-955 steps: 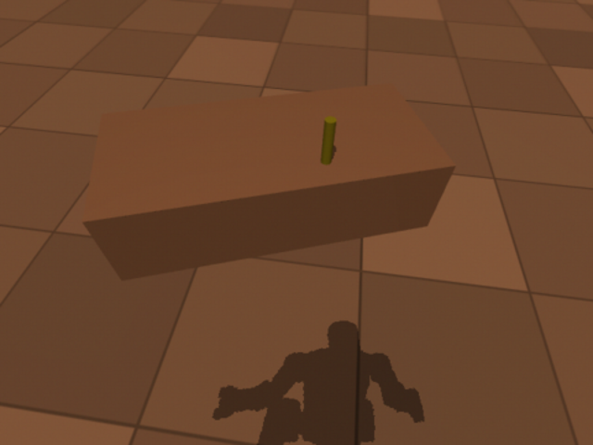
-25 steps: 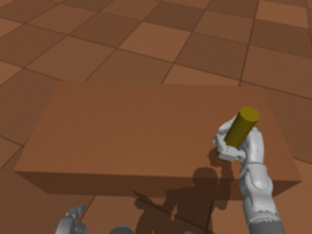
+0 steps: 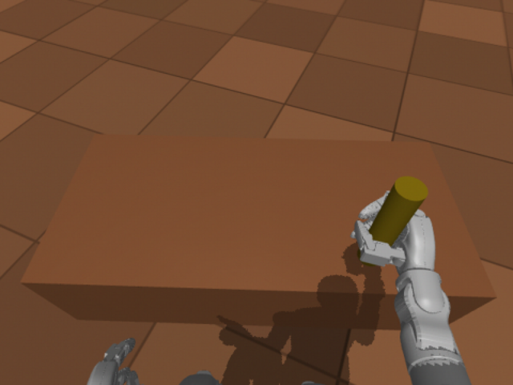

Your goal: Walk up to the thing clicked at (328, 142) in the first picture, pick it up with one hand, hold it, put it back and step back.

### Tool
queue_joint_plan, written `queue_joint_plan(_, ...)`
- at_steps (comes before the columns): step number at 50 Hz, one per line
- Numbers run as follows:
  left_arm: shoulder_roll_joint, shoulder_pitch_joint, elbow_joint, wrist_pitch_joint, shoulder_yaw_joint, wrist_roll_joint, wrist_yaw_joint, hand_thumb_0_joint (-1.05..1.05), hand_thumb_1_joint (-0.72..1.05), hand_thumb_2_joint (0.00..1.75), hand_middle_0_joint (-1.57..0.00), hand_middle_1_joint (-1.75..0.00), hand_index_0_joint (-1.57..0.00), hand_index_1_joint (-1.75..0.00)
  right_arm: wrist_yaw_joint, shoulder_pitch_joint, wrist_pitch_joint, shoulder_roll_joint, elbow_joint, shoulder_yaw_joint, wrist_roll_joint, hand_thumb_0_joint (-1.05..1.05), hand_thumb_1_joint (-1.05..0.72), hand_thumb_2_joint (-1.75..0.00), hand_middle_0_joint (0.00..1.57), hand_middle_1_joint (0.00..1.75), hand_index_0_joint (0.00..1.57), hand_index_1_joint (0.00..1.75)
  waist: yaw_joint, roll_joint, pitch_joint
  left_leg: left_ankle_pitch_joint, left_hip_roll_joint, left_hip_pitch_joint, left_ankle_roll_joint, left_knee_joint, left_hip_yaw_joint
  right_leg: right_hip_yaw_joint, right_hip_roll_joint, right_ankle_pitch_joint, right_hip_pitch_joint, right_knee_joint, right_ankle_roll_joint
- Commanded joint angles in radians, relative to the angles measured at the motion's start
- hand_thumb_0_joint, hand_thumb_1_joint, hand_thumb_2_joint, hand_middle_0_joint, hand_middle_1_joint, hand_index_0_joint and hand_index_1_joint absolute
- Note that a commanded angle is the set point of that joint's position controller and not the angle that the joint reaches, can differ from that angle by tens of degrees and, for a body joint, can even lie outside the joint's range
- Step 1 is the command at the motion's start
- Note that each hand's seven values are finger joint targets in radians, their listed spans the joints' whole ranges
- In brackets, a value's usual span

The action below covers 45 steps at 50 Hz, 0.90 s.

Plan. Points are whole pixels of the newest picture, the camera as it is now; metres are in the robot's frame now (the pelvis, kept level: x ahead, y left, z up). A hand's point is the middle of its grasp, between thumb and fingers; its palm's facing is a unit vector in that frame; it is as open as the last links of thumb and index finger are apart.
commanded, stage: crouch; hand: right
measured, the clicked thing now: (386, 227) +0.33 -0.18 +0.08
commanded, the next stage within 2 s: lower in 1.44 s
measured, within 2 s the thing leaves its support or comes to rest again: neither
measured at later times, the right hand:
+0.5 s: hand (348, 238) +0.38 -0.16 -0.04, palm faces +0.07 +1.00 +0.02, open 5.1 cm
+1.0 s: hand (336, 233) +0.45 -0.17 -0.14, palm faces +0.11 +0.99 +0.00, open 5.1 cm
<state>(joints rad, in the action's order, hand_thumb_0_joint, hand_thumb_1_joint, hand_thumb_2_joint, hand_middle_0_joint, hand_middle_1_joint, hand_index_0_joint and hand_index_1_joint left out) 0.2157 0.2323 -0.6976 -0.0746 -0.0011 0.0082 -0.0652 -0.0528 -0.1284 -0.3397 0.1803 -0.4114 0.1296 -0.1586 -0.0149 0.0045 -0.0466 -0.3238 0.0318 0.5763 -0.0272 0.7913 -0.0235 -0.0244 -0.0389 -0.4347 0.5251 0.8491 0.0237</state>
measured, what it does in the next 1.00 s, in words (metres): lowers itself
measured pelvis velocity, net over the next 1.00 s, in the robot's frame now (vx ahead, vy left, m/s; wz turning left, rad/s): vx -0.05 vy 0.00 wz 0.01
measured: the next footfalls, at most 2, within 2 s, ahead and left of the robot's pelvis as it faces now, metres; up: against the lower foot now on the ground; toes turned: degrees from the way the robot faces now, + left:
none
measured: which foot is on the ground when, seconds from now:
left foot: down 0.00-1.00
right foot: down 0.00-1.00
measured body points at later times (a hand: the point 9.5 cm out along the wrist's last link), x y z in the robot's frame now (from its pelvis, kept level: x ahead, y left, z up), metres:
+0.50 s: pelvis -0.01 +0.00 -0.06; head +0.09 -0.02 +0.38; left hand +0.11 +0.26 -0.17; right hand +0.37 -0.22 -0.04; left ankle +0.04 +0.14 -0.70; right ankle +0.00 -0.13 -0.70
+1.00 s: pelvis -0.05 +0.00 -0.16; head +0.13 -0.02 +0.25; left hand +0.02 +0.26 -0.29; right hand +0.44 -0.22 -0.14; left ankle +0.04 +0.14 -0.70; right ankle +0.00 -0.13 -0.70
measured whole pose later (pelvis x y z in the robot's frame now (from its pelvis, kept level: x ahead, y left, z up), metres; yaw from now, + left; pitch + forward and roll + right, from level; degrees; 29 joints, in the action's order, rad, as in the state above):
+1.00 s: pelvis -0.05 +0.00 -0.16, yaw +1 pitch +31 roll +2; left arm 0.24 0.24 -0.68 -0.03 0.00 0.07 0.03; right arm -0.08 -0.78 -0.56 0.34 -1.03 0.40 -0.06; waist -0.14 0.01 -0.17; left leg -0.50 0.04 1.56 -0.03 1.53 0.00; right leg -0.05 -0.02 -0.64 1.50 1.61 0.02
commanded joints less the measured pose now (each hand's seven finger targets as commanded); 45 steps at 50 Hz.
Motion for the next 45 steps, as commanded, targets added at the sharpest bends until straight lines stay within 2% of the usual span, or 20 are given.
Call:
queue_joint_plan(1,0.113,-0.036,0.118,-0.045,0.042,-0.005,-0.011,0.00,0.89,0.91,-0.21,-0.32,-0.21,-0.31,0.006,-0.344,-0.097,0.115,0.301,0.020,-0.013,0.00,-0.60,-1.37,1.45,1.49,1.46,1.49,-0.010,0.025,-0.271,0.177,-0.031,-0.187,0.032,-0.088,-0.020,0.013,0.023,0.217,-0.060,-0.146,-0.019)
queue_joint_plan(3,0.137,-0.028,0.101,-0.050,0.056,-0.005,-0.012,0.00,0.89,0.92,-0.20,-0.31,-0.20,-0.31,0.007,-0.290,-0.079,0.082,0.176,0.021,-0.019,0.00,-0.71,-1.31,1.48,1.45,1.47,1.45,-0.019,-0.014,-0.214,0.150,-0.036,-0.151,0.030,-0.088,-0.028,0.004,0.017,0.197,-0.034,-0.155,-0.018)
queue_joint_plan(7,0.117,-0.041,0.118,-0.044,0.045,-0.001,-0.005,0.00,0.89,0.91,-0.20,-0.31,-0.20,-0.31,0.004,-0.328,-0.094,0.100,0.188,0.035,-0.013,0.00,-0.69,-1.30,1.48,1.44,1.46,1.44,-0.017,-0.023,-0.220,0.131,-0.028,-0.147,0.027,-0.086,-0.013,0.017,0.023,0.162,-0.002,-0.131,-0.030)
queue_joint_plan(8,0.128,-0.035,0.109,-0.046,0.054,-0.001,-0.006,0.00,0.90,0.91,-0.20,-0.31,-0.20,-0.31,0.002,-0.308,-0.090,0.104,0.133,0.048,-0.013,0.00,-0.68,-1.30,1.47,1.44,1.46,1.44,-0.020,-0.046,-0.190,0.111,-0.030,-0.123,0.026,-0.083,-0.014,0.016,0.023,0.142,0.031,-0.129,-0.033)
queue_joint_plan(12,0.133,-0.027,0.100,-0.045,0.059,0.007,0.006,0.00,0.90,0.91,-0.20,-0.31,-0.20,-0.31,-0.010,-0.356,-0.132,0.125,0.099,0.079,-0.008,0.00,-0.65,-1.29,1.45,1.43,1.44,1.43,-0.016,-0.002,-0.228,0.116,-0.025,-0.081,0.031,-0.030,-0.006,0.014,0.025,0.147,0.067,-0.087,-0.029)
queue_joint_plan(14,0.136,-0.016,0.097,-0.049,0.061,0.011,0.008,0.00,0.90,0.90,-0.20,-0.31,-0.20,-0.31,-0.019,-0.409,-0.154,0.100,0.032,0.070,-0.009,0.00,-0.66,-1.30,1.45,1.43,1.44,1.43,-0.041,-0.023,-0.259,0.125,-0.025,-0.036,0.030,0.008,-0.002,0.010,0.026,0.152,0.097,-0.043,-0.032)
queue_joint_plan(15,0.136,-0.008,0.084,-0.050,0.065,0.015,0.012,0.00,0.90,0.91,-0.20,-0.31,-0.20,-0.31,-0.023,-0.437,-0.173,0.121,0.030,0.089,-0.008,0.00,-0.67,-1.30,1.45,1.43,1.43,1.43,-0.036,0.003,-0.284,0.144,-0.019,-0.017,0.031,0.040,0.005,0.014,0.029,0.168,0.118,-0.007,-0.031)
queue_joint_plan(16,0.135,-0.016,0.090,-0.055,0.058,0.015,0.013,0.00,0.90,0.91,-0.20,-0.31,-0.20,-0.31,-0.032,-0.454,-0.188,0.090,-0.006,0.059,-0.009,0.00,-0.68,-1.32,1.46,1.45,1.45,1.45,-0.051,-0.011,-0.293,0.134,-0.021,0.022,0.031,0.064,0.006,0.011,0.028,0.157,0.133,0.017,-0.033)
queue_joint_plan(17,0.142,0.009,0.081,-0.054,0.069,0.019,0.014,0.00,0.89,0.91,-0.20,-0.31,-0.21,-0.31,-0.032,-0.511,-0.214,0.142,0.019,0.102,-0.006,0.00,-0.65,-1.33,1.45,1.46,1.45,1.46,-0.046,0.002,-0.352,0.161,-0.019,0.034,0.034,0.101,0.010,0.009,0.030,0.188,0.147,0.050,-0.029)
queue_joint_plan(18,0.139,0.011,0.078,-0.054,0.065,0.021,0.016,0.00,0.89,0.91,-0.20,-0.31,-0.20,-0.31,-0.040,-0.512,-0.227,0.115,-0.063,0.082,-0.001,0.00,-0.68,-1.34,1.46,1.45,1.45,1.45,-0.062,-0.012,-0.351,0.161,-0.018,0.070,0.031,0.127,0.014,0.012,0.034,0.178,0.186,0.086,-0.033)
queue_joint_plan(20,0.136,0.014,0.075,-0.063,0.064,0.027,0.021,0.00,0.89,0.91,-0.20,-0.31,-0.20,-0.31,-0.046,-0.568,-0.257,0.108,-0.126,0.085,0.006,0.00,-0.68,-1.34,1.45,1.46,1.45,1.46,-0.071,-0.015,-0.359,0.105,-0.020,0.168,0.031,0.185,0.018,0.008,0.033,0.116,0.280,0.149,-0.035)
queue_joint_plan(23,0.162,0.047,0.079,-0.064,0.074,0.037,0.027,0.00,0.89,0.91,-0.20,-0.31,-0.20,-0.31,-0.045,-0.706,-0.316,0.223,-0.119,0.153,0.025,0.00,-0.66,-1.35,1.44,1.46,1.44,1.46,-0.062,0.030,-0.516,0.107,-0.020,0.237,0.037,0.280,0.023,0.006,0.033,0.130,0.328,0.237,-0.029)
queue_joint_plan(26,0.166,0.056,0.086,-0.055,0.066,0.041,0.034,0.00,0.88,0.92,-0.20,-0.31,-0.20,-0.31,-0.057,-0.745,-0.339,0.234,-0.206,0.163,0.027,0.00,-0.63,-1.36,1.45,1.47,1.45,1.47,-0.064,0.067,-0.579,0.120,-0.018,0.291,0.047,0.358,0.023,0.009,0.038,0.157,0.409,0.305,-0.023)
queue_joint_plan(28,0.193,0.077,0.080,-0.046,0.082,0.043,0.037,0.00,0.89,0.91,-0.20,-0.31,-0.20,-0.31,-0.058,-0.788,-0.347,0.276,-0.199,0.197,0.029,0.00,-0.64,-1.35,1.44,1.47,1.45,1.47,-0.055,0.081,-0.634,0.131,-0.014,0.303,0.050,0.391,0.025,0.007,0.041,0.172,0.435,0.339,-0.023)
queue_joint_plan(30,0.179,0.081,0.086,-0.033,0.067,0.047,0.045,0.00,0.89,0.91,-0.20,-0.31,-0.20,-0.31,-0.060,-0.853,-0.343,0.286,-0.198,0.198,0.036,0.00,-0.65,-1.35,1.45,1.47,1.45,1.47,-0.055,0.116,-0.658,0.124,-0.015,0.349,0.057,0.425,0.019,0.004,0.040,0.186,0.448,0.360,-0.019)
queue_joint_plan(32,0.205,0.100,0.076,-0.024,0.087,0.043,0.050,0.00,0.89,0.91,-0.20,-0.31,-0.20,-0.31,-0.064,-0.809,-0.318,0.231,-0.316,0.185,0.035,0.00,-0.65,-1.36,1.44,1.47,1.45,1.47,-0.089,0.058,-0.669,0.142,-0.016,0.367,0.057,0.445,0.011,-0.003,0.037,0.191,0.472,0.394,-0.024)
queue_joint_plan(34,0.193,0.095,0.094,-0.018,0.071,0.043,0.061,0.00,0.89,0.91,-0.20,-0.31,-0.21,-0.31,-0.062,-0.905,-0.314,0.254,-0.273,0.195,0.038,0.00,-0.65,-1.34,1.43,1.45,1.43,1.45,-0.087,0.077,-0.700,0.142,-0.015,0.396,0.059,0.470,0.007,-0.009,0.039,0.192,0.490,0.408,-0.023)
queue_joint_plan(36,0.210,0.121,0.075,-0.006,0.085,0.044,0.068,0.00,0.90,0.91,-0.21,-0.31,-0.21,-0.31,-0.063,-0.885,-0.295,0.221,-0.350,0.183,0.046,0.00,-0.65,-1.33,1.42,1.43,1.42,1.43,-0.115,0.064,-0.675,0.132,-0.019,0.473,0.062,0.495,-0.006,-0.028,0.033,0.205,0.494,0.432,-0.021)
queue_joint_plan(39,0.209,0.130,0.079,0.005,0.081,0.049,0.080,0.00,0.91,0.90,-0.20,-0.31,-0.21,-0.30,-0.053,-0.925,-0.295,0.278,-0.353,0.226,0.062,0.00,-0.67,-1.34,1.44,1.45,1.44,1.45,-0.104,0.078,-0.710,0.126,-0.018,0.511,0.064,0.535,-0.007,-0.038,0.029,0.215,0.509,0.466,-0.020)
queue_joint_plan(45,0.202,0.119,0.090,0.016,0.072,0.052,0.085,0.00,0.91,0.89,-0.20,-0.31,-0.21,-0.30,-0.020,-1.063,-0.312,0.390,-0.337,0.311,0.070,0.00,-0.68,-1.38,1.47,1.49,1.47,1.49,-0.113,0.053,-0.695,-0.025,-0.015,0.530,0.055,0.553,0.008,-0.013,0.039,-0.013,0.694,0.510,-0.041)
